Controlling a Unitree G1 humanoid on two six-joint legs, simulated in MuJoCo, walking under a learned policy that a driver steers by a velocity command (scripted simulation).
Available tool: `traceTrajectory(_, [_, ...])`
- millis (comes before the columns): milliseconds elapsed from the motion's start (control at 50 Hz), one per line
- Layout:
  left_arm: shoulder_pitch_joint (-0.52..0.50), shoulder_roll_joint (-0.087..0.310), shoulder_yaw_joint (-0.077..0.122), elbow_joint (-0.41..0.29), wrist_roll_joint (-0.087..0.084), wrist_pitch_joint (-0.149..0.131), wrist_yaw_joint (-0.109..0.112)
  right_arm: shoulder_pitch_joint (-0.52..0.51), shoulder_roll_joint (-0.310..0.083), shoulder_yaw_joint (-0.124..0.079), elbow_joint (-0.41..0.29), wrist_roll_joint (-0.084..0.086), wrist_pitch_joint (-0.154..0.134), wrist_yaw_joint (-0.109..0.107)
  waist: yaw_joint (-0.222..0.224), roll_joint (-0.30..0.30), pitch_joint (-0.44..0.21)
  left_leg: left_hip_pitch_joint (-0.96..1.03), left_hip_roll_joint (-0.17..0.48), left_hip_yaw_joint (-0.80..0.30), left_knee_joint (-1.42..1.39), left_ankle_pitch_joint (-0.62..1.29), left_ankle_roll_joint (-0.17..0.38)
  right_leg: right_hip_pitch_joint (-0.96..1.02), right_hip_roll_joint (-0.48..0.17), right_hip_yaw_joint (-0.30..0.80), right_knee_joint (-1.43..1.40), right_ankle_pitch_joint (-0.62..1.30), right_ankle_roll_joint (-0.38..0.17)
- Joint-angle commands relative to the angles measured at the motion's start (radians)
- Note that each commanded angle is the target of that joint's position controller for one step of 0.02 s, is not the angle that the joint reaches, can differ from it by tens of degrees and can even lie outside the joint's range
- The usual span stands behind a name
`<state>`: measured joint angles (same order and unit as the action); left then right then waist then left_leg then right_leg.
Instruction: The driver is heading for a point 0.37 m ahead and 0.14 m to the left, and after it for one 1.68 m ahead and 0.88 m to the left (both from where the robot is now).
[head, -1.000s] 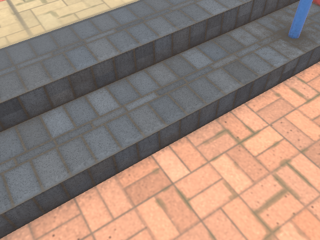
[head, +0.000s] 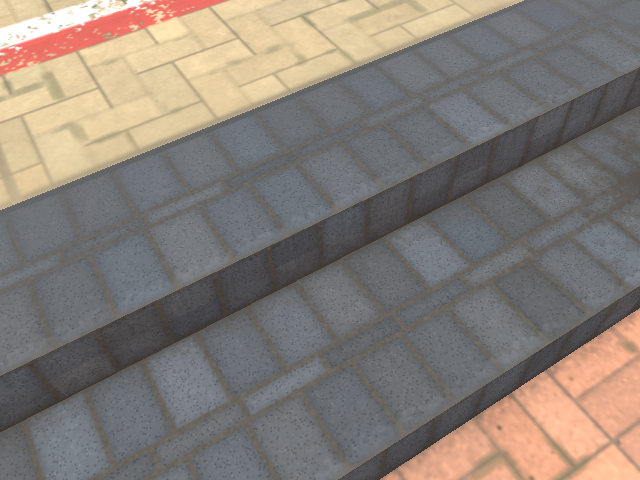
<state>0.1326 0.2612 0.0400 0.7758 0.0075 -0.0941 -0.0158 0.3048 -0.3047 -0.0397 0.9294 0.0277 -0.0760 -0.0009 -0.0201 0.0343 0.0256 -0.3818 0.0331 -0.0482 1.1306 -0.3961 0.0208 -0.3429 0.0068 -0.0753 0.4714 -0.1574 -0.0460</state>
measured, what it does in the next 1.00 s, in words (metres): climbs, turning left: left foot 0.16 m higher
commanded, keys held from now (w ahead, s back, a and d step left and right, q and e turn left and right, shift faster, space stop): w+q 0.10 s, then q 0.82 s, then no key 0.08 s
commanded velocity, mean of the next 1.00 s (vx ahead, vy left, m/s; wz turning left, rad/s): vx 0.17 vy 0.00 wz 0.52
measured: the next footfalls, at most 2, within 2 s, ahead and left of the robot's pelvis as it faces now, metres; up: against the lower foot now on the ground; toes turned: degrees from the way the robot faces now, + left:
left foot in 0.48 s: +0.40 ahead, +0.23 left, +0.16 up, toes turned +21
right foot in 1.26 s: +0.50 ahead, +0.03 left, +0.16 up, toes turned +41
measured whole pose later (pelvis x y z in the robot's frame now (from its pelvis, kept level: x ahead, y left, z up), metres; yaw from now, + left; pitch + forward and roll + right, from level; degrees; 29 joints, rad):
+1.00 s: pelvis +0.32 +0.12 +0.15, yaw +33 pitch +2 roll -4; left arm 0.18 0.24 0.01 0.62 -0.02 0.04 0.08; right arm 0.23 -0.23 0.02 0.56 -0.02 0.08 -0.10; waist -0.01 -0.03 0.01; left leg -0.46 -0.13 -0.17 0.58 -0.13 0.09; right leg -0.77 0.04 0.11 1.36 -0.28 0.14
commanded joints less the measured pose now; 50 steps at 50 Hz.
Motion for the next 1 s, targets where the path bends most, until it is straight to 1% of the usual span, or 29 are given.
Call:
traceTrajectory(20, [0.042,0.098,0.027,-0.016,0.009,-0.023,0.004,-0.009,-0.077,-0.026,-0.064,-0.002,0.008,-0.01,0.024,-0.139,-0.064,-0.218,0.101,-0.051,0.044,0.109,-0.008,0.23,-0.273,0.264,-0.305,0.09,-0.143])
traceTrajectory(100, [0.04,0.122,0.035,0.015,0.016,-0.031,0.016,-0.039,-0.04,-0.026,-0.094,-0.007,0.035,-0.012,0.003,-0.102,-0.033,-0.274,0.102,-0.055,0.003,0.214,-0.037,0.199,-0.261,0.091,-0.335,0.285,-0.157])
traceTrajectory(140, [0.052,0.129,0.034,0.035,0.02,-0.013,0.031,-0.034,-0.02,-0.023,-0.1,-0.018,0.055,-0.017,-0.003,-0.133,-0.023,-0.306,0.086,0.0,0.085,0.18,-0.066,0.22,-0.282,0.042,-0.327,0.441,-0.174])
traceTrajectory(200, [0.084,0.126,0.027,0.055,0.015,0.02,0.054,-0.094,-0.019,-0.027,-0.14,-0.022,0.07,-0.023,0.011,-0.108,0.007,-0.472,0.072,0.012,0.27,0.088,-0.077,0.326,-0.325,0.016,-0.286,0.598,-0.183])
traceTrajectory(220, [0.137,0.123,0.027,0.069,0.011,0.037,0.067,-0.132,-0.006,-0.028,-0.159,-0.021,0.079,-0.028,0.044,-0.122,0.006,-0.617,0.056,0.033,0.473,-0.025,-0.086,0.448,-0.363,0.033,-0.257,0.641,-0.193])
traceTrajectory(260, [0.181,0.115,0.024,0.087,0.007,0.071,0.088,-0.191,0.007,-0.025,-0.211,0.006,0.081,-0.031,0.047,-0.093,0.045,-0.853,0.062,-0.025,0.674,-0.16,-0.081,0.587,-0.393,0.038,-0.226,0.611,-0.175])
traceTrajectory(320, [0.247,0.111,0.022,0.102,0.018,0.108,0.11,-0.304,0.053,0.003,-0.294,0.016,0.071,-0.014,0.073,-0.074,0.074,-1.081,0.078,-0.002,0.778,-0.25,-0.086,0.726,-0.402,0.01,-0.191,0.533,-0.135])
traceTrajectory(340, [0.252,0.12,0.024,0.099,0.019,0.114,0.118,-0.348,0.074,0.015,-0.328,0.012,0.074,-0.006,0.082,-0.102,0.08,-1.125,0.081,0.034,0.824,-0.282,-0.097,0.74,-0.402,-0.008,-0.187,0.551,-0.124])
traceTrajectory(380, [0.21,0.134,0.027,0.078,0.01,0.121,0.133,-0.397,0.089,0.036,-0.394,0.011,0.073,0.008,0.061,-0.094,0.08,-1.086,0.111,0.058,0.718,-0.228,-0.107,0.667,-0.376,-0.064,-0.202,0.518,-0.088])
traceTrajectory(420, [0.11,0.18,0.037,0.056,-0.017,0.141,0.151,-0.422,0.117,0.065,-0.479,-0.004,0.062,0.028,-0.009,-0.099,0.049,-0.862,0.13,0.12,0.403,-0.103,-0.085,0.464,-0.288,-0.157,-0.206,0.53,-0.038])
traceTrajectory(440, [0.069,0.201,0.042,0.02,-0.013,0.145,0.152,-0.393,0.089,0.059,-0.484,-0.006,0.055,0.04,-0.028,-0.079,-0.015,-0.556,0.093,0.171,0.203,0.055,-0.061,0.313,-0.252,-0.206,-0.2,0.62,-0.04])
traceTrajectory(460, [0.087,0.305,0.066,0.029,-0.023,0.145,0.138,-0.311,0.071,0.047,-0.473,-0.002,0.06,0.046,-0.082,-0.18,-0.123,-0.23,0.009,0.229,0.045,-0.004,-0.02,0.216,-0.277,-0.183,-0.203,0.957,-0.094])
traceTrajectory(480, [0.054,0.333,0.075,0.01,-0.035,0.134,0.115,-0.186,0.011,0.014,-0.427,-0.005,0.055,0.046,-0.131,-0.217,-0.211,-0.066,-0.042,0.207,-0.004,0.057,0.027,0.289,-0.319,-0.173,-0.071,1.298,-0.089])
traceTrajectory(500, [0.105,0.27,0.054,0.02,-0.041,0.12,0.092,0.041,-0.102,-0.033,-0.339,-0.025,0.057,0.045,-0.192,-0.167,-0.336,0.15,-0.166,0.204,-0.049,0.134,0.107,0.288,-0.264,-0.191,0.16,1.489,-0.066])
traceTrajectory(520, [0.056,0.154,0.019,-0.074,-0.051,0.093,0.079,0.152,-0.264,-0.088,-0.309,-0.047,0.049,0.024,-0.203,0.241,-0.389,0.425,0.078,-0.401,-0.367,0.309,0.306,-0.151,-0.05,-0.105,0.678,0.431,0.085])
traceTrajectory(540, [0.12,0.165,0.016,-0.032,-0.016,0.047,0.023,0.02,-0.306,-0.093,-0.371,-0.108,0.041,0.001,-0.098,0.32,-0.657,0.467,0.244,-0.881,-0.62,0.43,0.369,-0.108,0.109,0.214,0.98,-0.235,0.058])
traceTrajectory(560, [0.104,0.17,0.027,-0.016,-0.028,0.047,-0.015,-0.054,-0.226,-0.065,-0.397,-0.107,0.034,0.009,-0.084,0.146,-0.629,0.372,0.266,-0.813,-0.641,0.246,0.31,-0.143,0.075,0.277,1.097,-0.244,0.046])
traceTrajectory(580, [0.024,0.118,0.016,-0.053,-0.032,0.06,-0.015,-0.06,-0.162,-0.049,-0.38,-0.07,0.028,0.021,-0.067,0.051,-0.475,0.232,0.23,-0.752,-0.644,0.09,0.266,-0.203,0.06,0.247,1.093,-0.227,0.028])
traceTrajectory(600, [-0.021,0.07,0.005,-0.078,-0.027,0.072,0.004,-0.086,-0.104,-0.035,-0.355,-0.033,0.024,0.028,-0.029,-0.024,-0.277,0.079,0.186,-0.651,-0.628,0.009,0.209,-0.282,0.029,0.208,1.06,-0.229,0.022])
traceTrajectory(620, [-0.011,0.058,-0.002,-0.083,-0.024,0.091,0.023,-0.121,-0.047,-0.02,-0.341,-0.024,0.018,0.025,0.016,-0.035,-0.172,-0.077,0.136,-0.541,-0.605,-0.035,0.166,-0.27,-0.012,0.204,1.025,-0.207,0.009])
traceTrajectory(640, [0.023,0.071,0.002,-0.083,-0.029,0.108,0.031,-0.15,-0.017,-0.015,-0.337,-0.027,0.014,0.019,0.05,-0.011,-0.127,-0.154,0.088,-0.474,-0.631,-0.12,0.147,-0.249,-0.026,0.2,1.032,-0.176,0.009])
traceTrajectory(680, [0.022,0.071,0.003,-0.102,-0.024,0.119,0.047,-0.154,-0.032,-0.023,-0.342,-0.028,0.005,-0.001,0.065,0.036,-0.102,-0.163,0.083,-0.431,-0.688,-0.052,0.156,-0.275,-0.025,0.182,1.051,-0.136,0.02])
traceTrajectory(740, [0.022,0.062,-0.003,-0.123,-0.01,0.111,0.053,-0.099,-0.051,-0.02,-0.337,-0.02,0.005,-0.025,0.057,0.042,-0.103,-0.121,0.064,-0.384,-0.739,-0.034,0.168,-0.358,-0.007,0.167,1.161,-0.104,0.019])
traceTrajectory(800, [-0.01,0.048,-0.011,-0.17,-0.004,0.104,0.064,-0.075,-0.073,-0.014,-0.348,-0.015,0.041,-0.044,0.05,0.049,-0.081,-0.064,0.02,-0.309,-0.775,-0.064,0.141,-0.419,-0.014,0.165,1.044,-0.031,0.048])
traceTrajectory(820, [-0.024,0.04,-0.014,-0.195,0.004,0.109,0.071,-0.081,-0.057,-0.008,-0.356,-0.018,0.062,-0.048,0.048,0.043,-0.07,-0.069,0.009,-0.304,-0.761,-0.057,0.134,-0.431,-0.012,0.184,1.002,-0.02,0.072])
traceTrajectory(880, [-0.003,0.048,-0.009,-0.22,-0.001,0.114,0.086,-0.086,-0.061,0.003,-0.394,-0.03,0.093,-0.068,0.038,0.086,-0.083,-0.015,0.024,-0.359,-0.774,-0.04,0.178,-0.462,0.019,0.193,0.966,-0.013,0.136])
traceTrajectory(900, [-0.044,0.007,-0.023,-0.251,-0.009,0.12,0.097,-0.113,-0.039,0.015,-0.424,-0.034,0.12,-0.082,0.025,0.135,-0.085,0.044,0.037,-0.397,-0.795,-0.023,0.201,-0.512,0.03,0.172,0.912,-0.094,0.164])
traceTrajectory(940, [-0.031,0.02,-0.024,-0.255,-0.023,0.118,0.105,-0.09,-0.042,0.024,-0.443,-0.046,0.145,-0.102,0.01,0.128,-0.117,0.12,0.076,-0.45,-0.787,-0.008,0.229,-0.545,0.039,0.186,0.907,-0.133,0.192])
traceTrajectory(1000, [0.01,0.03,-0.027,-0.248,-0.03,0.114,0.104,-0.092,-0.044,0.04,-0.462,-0.048,0.157,-0.118,0.002,0.102,-0.144,0.156,0.111,-0.478,-0.765,0.016,0.242,-0.552,0.035,0.19,0.92,-0.146,0.204])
